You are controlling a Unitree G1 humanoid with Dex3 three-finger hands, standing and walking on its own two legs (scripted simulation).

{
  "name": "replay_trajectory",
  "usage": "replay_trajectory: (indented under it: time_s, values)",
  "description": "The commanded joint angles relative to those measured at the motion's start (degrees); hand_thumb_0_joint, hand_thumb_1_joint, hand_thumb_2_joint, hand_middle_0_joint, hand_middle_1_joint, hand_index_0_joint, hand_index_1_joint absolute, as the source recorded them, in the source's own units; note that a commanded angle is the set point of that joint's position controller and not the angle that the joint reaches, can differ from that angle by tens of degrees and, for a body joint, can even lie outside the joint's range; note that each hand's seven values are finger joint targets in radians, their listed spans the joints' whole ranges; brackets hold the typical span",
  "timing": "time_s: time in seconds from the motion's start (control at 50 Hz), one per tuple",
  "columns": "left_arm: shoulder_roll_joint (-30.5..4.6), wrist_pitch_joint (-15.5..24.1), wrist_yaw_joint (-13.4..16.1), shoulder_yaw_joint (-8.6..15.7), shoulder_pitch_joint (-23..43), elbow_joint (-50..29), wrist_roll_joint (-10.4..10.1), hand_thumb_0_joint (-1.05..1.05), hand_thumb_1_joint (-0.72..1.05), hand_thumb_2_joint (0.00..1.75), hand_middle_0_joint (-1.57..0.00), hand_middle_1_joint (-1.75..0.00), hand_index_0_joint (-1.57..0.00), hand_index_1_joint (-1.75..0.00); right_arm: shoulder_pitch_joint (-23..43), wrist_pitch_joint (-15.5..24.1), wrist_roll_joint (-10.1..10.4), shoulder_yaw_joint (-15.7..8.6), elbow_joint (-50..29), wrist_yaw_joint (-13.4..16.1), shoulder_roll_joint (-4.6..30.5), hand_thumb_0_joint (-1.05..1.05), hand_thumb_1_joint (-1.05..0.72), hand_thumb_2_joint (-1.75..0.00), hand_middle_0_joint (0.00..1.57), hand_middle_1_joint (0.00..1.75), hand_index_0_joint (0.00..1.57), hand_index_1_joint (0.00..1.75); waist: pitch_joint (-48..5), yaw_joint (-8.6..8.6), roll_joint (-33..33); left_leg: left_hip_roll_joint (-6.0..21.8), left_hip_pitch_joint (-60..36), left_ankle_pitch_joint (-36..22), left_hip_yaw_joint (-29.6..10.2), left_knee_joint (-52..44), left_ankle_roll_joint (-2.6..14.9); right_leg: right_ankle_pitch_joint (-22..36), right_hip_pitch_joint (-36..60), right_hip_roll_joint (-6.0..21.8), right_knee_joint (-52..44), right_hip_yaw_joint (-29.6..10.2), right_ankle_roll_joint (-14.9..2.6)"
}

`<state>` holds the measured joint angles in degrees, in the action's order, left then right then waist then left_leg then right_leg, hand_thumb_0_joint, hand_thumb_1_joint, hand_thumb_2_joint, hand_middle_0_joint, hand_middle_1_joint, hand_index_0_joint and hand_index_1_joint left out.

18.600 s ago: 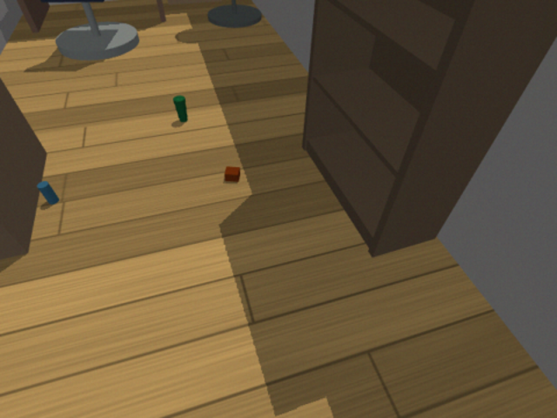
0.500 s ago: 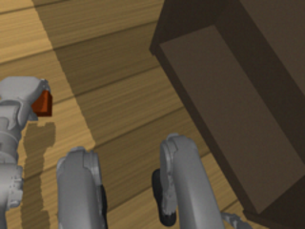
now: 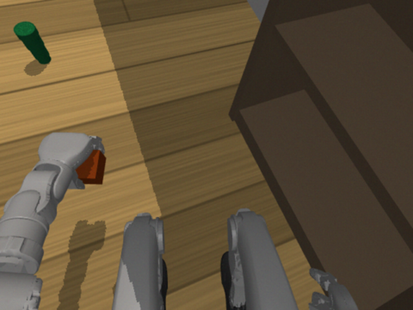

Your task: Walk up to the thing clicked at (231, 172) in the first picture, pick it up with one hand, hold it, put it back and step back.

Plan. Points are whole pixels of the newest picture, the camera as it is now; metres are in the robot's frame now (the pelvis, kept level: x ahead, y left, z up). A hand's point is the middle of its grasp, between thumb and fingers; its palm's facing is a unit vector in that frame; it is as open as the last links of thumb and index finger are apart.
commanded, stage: lift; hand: left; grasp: from above
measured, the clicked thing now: (83, 167) +0.41 +0.26 -0.12
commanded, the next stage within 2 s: hold in 0.98 s
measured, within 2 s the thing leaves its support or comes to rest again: neither
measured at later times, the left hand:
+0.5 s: hand (24, 152) +0.35 +0.25 +0.11, palm faces -0.46 -0.04 -0.89, open 9.2 cm
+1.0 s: hand out of the picture +0.37 +0.24 +0.19, palm faces -0.47 -0.04 -0.88, open 9.2 cm
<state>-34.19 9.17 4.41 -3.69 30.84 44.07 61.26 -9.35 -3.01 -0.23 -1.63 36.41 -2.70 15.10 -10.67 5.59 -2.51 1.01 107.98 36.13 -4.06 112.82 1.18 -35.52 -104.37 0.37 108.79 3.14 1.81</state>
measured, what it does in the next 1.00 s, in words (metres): rises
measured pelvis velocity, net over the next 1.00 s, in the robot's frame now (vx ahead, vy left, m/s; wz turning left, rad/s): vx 0.07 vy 0.00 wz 0.03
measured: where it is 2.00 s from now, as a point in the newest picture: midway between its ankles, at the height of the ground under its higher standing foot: (195, 302)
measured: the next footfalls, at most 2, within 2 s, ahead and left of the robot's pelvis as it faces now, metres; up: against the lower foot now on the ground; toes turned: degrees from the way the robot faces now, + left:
none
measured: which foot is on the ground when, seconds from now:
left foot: down 0.00-1.00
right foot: down 0.00-1.00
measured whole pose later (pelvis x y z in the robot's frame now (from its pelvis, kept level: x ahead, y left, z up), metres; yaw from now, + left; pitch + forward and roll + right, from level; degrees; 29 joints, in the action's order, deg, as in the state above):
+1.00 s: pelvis +0.07 +0.00 +0.26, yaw +2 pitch +10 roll -1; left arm -25.6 5.8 2.6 -10.5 17.3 43.3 58.6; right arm -14.7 -0.9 2.5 -2.6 40.1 2.9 13.8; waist -5.4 2.6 -1.5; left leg 1.6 38.8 22.5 1.3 51.1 0.6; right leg -21.2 -38.1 0.0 49.1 -0.8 1.3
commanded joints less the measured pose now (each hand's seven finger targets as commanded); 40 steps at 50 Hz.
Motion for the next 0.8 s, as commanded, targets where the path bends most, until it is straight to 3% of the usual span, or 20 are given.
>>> replay_trajectory:
  time_s: [0.0,0.06,0.08,0.12,0.16,0.28,0.3,0.36,0.4,0.42,0.48,0.52,0.64,0.78]
  values:
    - [-12.03,-1.25,0.90,4.46,14.24,-14.46,-2.04,0.00,0.63,0.69,-1.03,-0.51,-1.01,-0.52,-6.28,1.13,0.89,-4.48,-3.81,2.35,10.93,0.00,-0.91,-0.90,0.20,0.30,0.20,0.30,-32.81,0.72,-8.18,-0.48,-33.91,-2.44,-1.16,-24.53,0.53,7.13,21.65,-2.07,-18.17,1.23,-2.82]
    - [-11.00,-1.92,-0.56,3.34,11.06,-15.82,-2.85,0.00,0.61,0.66,-1.02,-0.48,-1.00,-0.49,-5.22,1.35,1.38,-3.97,-3.85,3.42,10.45,0.00,-0.90,-0.90,0.20,0.30,0.20,0.30,-28.69,0.38,-8.15,-0.14,-37.04,-0.95,-1.57,-29.69,0.35,6.22,25.15,-2.18,-22.13,1.02,-2.72]
    - [-12.84,-2.03,-0.81,4.91,9.88,-16.16,-3.01,0.00,0.61,0.64,-1.01,-0.48,-1.00,-0.49,-5.06,1.42,1.57,-3.86,-3.86,3.76,10.42,0.00,-0.91,-0.91,0.20,0.30,0.20,0.30,-28.53,-0.44,-7.57,-0.18,-38.20,-0.26,-1.63,-31.15,0.45,5.70,27.34,-2.32,-23.56,0.85,-2.66]
    - [-10.36,-2.04,-1.40,3.09,9.02,-17.74,-3.56,0.00,0.63,0.63,-1.02,-0.47,-1.01,-0.49,-4.38,1.67,1.67,-3.49,-4.20,4.37,9.65,0.00,-0.90,-0.90,0.20,0.30,0.20,0.30,-27.06,0.07,-7.20,-0.14,-40.56,0.11,-1.09,-33.89,0.40,5.50,30.02,-2.37,-26.73,0.42,-2.69]
    - [-9.65,-2.14,-1.50,3.27,6.08,-18.66,-4.40,0.00,0.66,0.64,-1.06,-0.46,-1.04,-0.47,-3.83,2.12,2.08,-3.09,-4.21,5.02,9.20,0.00,-0.90,-0.90,0.20,0.30,0.20,0.30,-24.79,-0.15,-5.75,-0.06,-42.65,0.78,-1.28,-37.01,0.45,4.85,33.10,-2.48,-29.86,0.21,-2.59]
    - [-8.60,-1.68,-0.68,2.67,5.47,-16.23,-3.97,0.00,0.67,0.64,-1.07,-0.45,-1.05,-0.47,-3.66,3.61,2.25,-2.54,-2.65,6.55,7.99,0.00,-0.91,-0.91,0.20,0.30,0.20,0.30,-19.20,-0.15,-4.55,-0.17,-49.21,-0.40,0.17,-44.15,0.29,4.70,40.90,-2.63,-39.11,-1.17,-2.69]
    - [-6.98,-1.54,-0.47,1.67,3.94,-15.11,-3.73,0.00,0.67,0.64,-1.06,-0.46,-1.05,-0.47,-3.79,3.90,2.26,-2.47,-2.59,6.66,7.73,0.00,-0.91,-0.91,0.20,0.30,0.20,0.30,-18.01,0.17,-3.74,-0.14,-49.91,-0.86,-0.25,-45.27,0.17,4.84,41.67,-2.70,-40.25,-1.22,-2.72]
    - [-6.93,-1.22,0.02,1.70,2.24,-13.33,-3.49,0.00,0.69,0.64,-1.09,-0.46,-1.07,-0.48,-3.99,4.53,2.46,-2.57,-2.44,6.85,7.43,0.00,-0.91,-0.91,0.20,0.30,0.20,0.30,-16.16,-0.79,-2.77,-0.72,-52.54,-2.66,1.29,-48.39,0.24,5.09,46.93,-2.69,-45.37,-2.18,-2.82]
    - [-6.72,-0.92,0.44,1.67,3.82,-13.18,-3.50,0.00,0.69,0.64,-1.08,-0.47,-1.06,-0.48,-4.04,4.89,2.30,-2.74,-1.78,6.87,7.39,0.00,-0.91,-0.91,0.20,0.30,0.20,0.30,-15.59,-1.00,-2.42,-0.65,-55.01,-3.96,1.71,-50.22,0.18,5.91,49.38,-2.62,-47.86,-2.65,-2.79]
    - [-5.39,-0.94,0.70,0.49,4.23,-12.60,-3.14,0.00,0.71,0.64,-1.08,-0.50,-1.08,-0.50,-4.22,5.08,2.30,-2.76,-1.68,6.86,7.32,0.00,-0.91,-0.91,0.20,0.30,0.20,0.30,-15.39,-0.63,-2.61,-0.71,-56.55,-4.86,1.83,-51.11,0.02,6.61,49.88,-2.67,-48.93,-2.75,-2.83]
    - [-5.49,-0.83,1.78,1.00,2.50,-10.57,-2.56,0.00,0.68,0.64,-1.07,-0.48,-1.06,-0.49,-4.38,5.45,2.47,-3.01,-1.47,6.71,7.34,0.00,-0.91,-0.91,0.20,0.30,0.20,0.30,-14.37,-1.81,-2.70,-0.73,-60.30,-6.75,1.95,-54.24,-0.28,7.86,52.95,-2.74,-51.66,-2.78,-2.79]
    - [-3.99,-0.75,1.99,-0.81,4.34,-10.46,-2.04,0.00,0.69,0.64,-1.07,-0.50,-1.06,-0.51,-4.61,5.61,2.44,-2.96,-1.41,6.62,7.26,0.00,-0.91,-0.91,0.20,0.30,0.20,0.30,-14.54,-1.32,-1.96,-0.69,-63.29,-8.90,2.02,-55.98,-0.37,10.05,54.75,-2.86,-53.09,-2.53,-2.83]
    - [-4.24,-1.65,3.57,-0.24,5.49,-9.44,-1.90,0.00,0.66,0.64,-1.03,-0.53,-1.03,-0.53,-5.73,5.74,2.47,-3.53,-0.76,6.30,7.45,0.00,-0.91,-0.91,0.20,0.30,0.20,0.30,-14.69,-2.37,-1.71,-1.00,-70.49,-17.49,3.05,-60.34,-0.66,17.43,62.08,-2.90,-57.81,-2.77,-2.73]
    - [-2.98,-3.44,3.44,-1.18,3.08,-6.98,-1.95,0.00,0.69,0.63,-1.05,-0.51,-1.05,-0.51,-5.58,5.18,2.71,-3.67,-1.24,5.93,7.14,0.00,-0.91,-0.90,0.20,0.30,0.20,0.30,-11.17,-3.10,0.42,-1.56,-74.49,-20.47,4.10,-65.46,-0.56,20.38,68.26,-2.54,-63.35,-3.67,-2.55]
